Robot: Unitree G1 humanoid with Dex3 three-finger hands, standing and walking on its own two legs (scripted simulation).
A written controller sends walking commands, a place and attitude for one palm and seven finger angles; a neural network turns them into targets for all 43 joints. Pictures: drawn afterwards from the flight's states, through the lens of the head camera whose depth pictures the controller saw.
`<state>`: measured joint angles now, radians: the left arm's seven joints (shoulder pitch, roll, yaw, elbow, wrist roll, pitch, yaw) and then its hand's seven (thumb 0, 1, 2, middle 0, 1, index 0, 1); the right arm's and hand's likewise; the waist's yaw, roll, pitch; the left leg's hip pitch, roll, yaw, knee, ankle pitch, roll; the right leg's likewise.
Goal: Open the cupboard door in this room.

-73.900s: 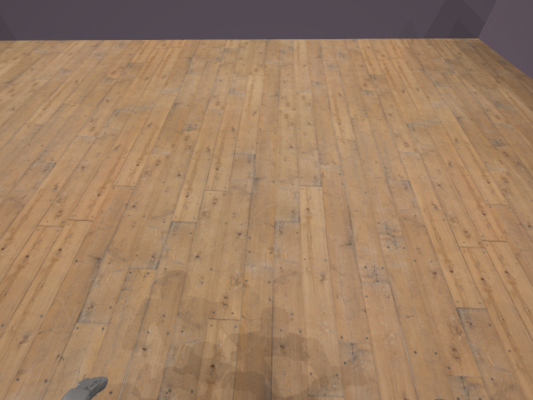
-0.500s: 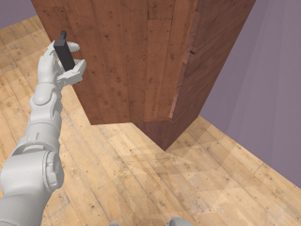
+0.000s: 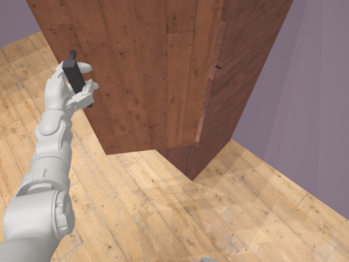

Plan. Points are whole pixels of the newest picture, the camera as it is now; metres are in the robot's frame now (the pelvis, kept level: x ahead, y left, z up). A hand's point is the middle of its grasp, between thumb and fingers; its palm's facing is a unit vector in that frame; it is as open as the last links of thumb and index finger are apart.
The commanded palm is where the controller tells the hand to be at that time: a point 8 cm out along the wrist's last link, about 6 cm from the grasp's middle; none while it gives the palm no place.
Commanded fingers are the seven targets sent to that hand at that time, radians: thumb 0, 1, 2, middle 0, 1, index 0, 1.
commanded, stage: pull the door open along its arc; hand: left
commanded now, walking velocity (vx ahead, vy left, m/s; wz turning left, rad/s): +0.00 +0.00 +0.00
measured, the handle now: (80, 79) +0.52 +0.20 +0.12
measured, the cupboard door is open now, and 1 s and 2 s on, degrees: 51 92 87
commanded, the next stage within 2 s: open thumb and fingers to let go in 0.90 s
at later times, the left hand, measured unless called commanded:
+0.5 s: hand (118, 150) +0.32 +0.09 +0.12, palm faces +0.22 -0.97 +0.07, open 6.4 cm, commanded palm +0.26 +0.17 +0.11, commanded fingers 0.00 0.90 0.90 -0.40 -1.35 -0.40 -1.35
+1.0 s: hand (147, 169) +0.28 +0.04 +0.12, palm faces +0.32 -0.95 -0.04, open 6.3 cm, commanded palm +0.23 +0.09 +0.11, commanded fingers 0.00 0.83 0.87 -0.40 -1.34 -0.40 -1.34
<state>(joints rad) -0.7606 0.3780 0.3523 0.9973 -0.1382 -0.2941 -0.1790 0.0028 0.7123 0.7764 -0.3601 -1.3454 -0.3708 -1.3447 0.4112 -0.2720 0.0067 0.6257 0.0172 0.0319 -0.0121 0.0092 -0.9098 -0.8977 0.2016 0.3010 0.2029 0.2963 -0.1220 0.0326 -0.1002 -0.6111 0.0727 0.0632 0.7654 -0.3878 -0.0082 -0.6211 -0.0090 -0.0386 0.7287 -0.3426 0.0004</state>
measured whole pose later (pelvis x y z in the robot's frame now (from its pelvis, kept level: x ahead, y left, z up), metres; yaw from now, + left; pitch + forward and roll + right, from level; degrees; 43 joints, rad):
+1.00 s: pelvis +0.02 -0.04 +0.02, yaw +3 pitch +0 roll +0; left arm 0.25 -0.04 -0.31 -0.24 0.03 0.11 0.51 0.01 0.63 0.72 -0.33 -1.31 -0.37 -1.33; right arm 0.17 -0.19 0.00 0.59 -0.04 0.10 0.02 0.02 -0.91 -0.90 0.20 0.30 0.20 0.30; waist -0.01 0.07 -0.04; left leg -0.24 0.07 -0.01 0.62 -0.36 -0.04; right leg -0.24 0.00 -0.10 0.62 -0.38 -0.05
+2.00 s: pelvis -0.03 -0.01 +0.01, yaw +3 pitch -2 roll +0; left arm -0.02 -0.07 -0.29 -0.01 0.08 0.08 0.46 -0.02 -0.50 0.30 -0.19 -0.39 -0.17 -0.39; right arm 0.14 -0.16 0.03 0.61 -0.03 0.08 0.02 0.01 -0.91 -0.90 0.20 0.30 0.20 0.30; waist 0.02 0.03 -0.01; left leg -0.31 0.03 0.00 0.67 -0.33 -0.01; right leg -0.31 -0.04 -0.08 0.66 -0.32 0.00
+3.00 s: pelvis +0.01 -0.01 +0.00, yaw +3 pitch +2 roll +0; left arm 0.55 0.14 -0.04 -0.40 -0.15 -0.13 -0.10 -0.02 -0.50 0.30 -0.16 -0.30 -0.16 -0.30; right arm 0.25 -0.22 0.04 0.49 0.02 -0.14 -0.04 0.02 -0.91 -0.90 0.20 0.30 0.20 0.30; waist 0.03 0.05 -0.05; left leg -0.37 0.04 -0.01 0.74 -0.41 -0.03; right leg -0.37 -0.03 -0.09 0.73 -0.40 -0.01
